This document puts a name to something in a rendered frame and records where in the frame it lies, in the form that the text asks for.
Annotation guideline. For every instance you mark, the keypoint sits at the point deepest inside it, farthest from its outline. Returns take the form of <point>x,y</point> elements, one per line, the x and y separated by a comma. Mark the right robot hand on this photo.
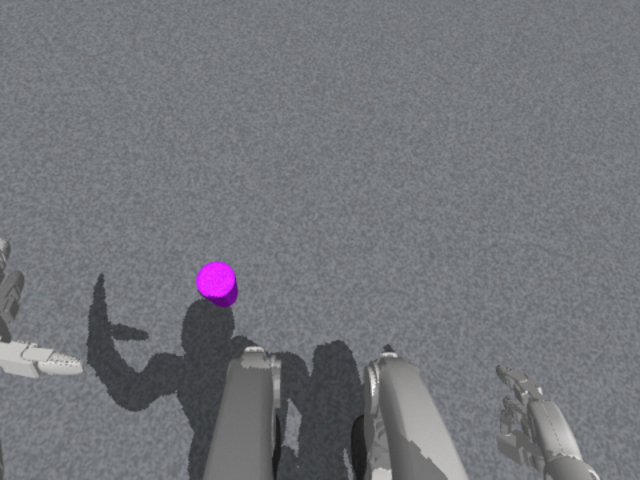
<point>547,435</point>

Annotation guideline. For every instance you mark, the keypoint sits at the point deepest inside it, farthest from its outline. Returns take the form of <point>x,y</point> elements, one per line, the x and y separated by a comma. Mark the cup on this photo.
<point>216,281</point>

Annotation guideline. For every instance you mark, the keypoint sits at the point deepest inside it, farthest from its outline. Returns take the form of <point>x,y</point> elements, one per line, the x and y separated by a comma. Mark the right robot arm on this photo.
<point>569,469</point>

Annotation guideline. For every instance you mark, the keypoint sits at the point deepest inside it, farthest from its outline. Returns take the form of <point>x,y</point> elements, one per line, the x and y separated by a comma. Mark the left robot hand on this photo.
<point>22,357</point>

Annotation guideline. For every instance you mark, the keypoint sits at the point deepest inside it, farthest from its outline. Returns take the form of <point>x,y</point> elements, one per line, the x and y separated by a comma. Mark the right robot foot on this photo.
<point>358,448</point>

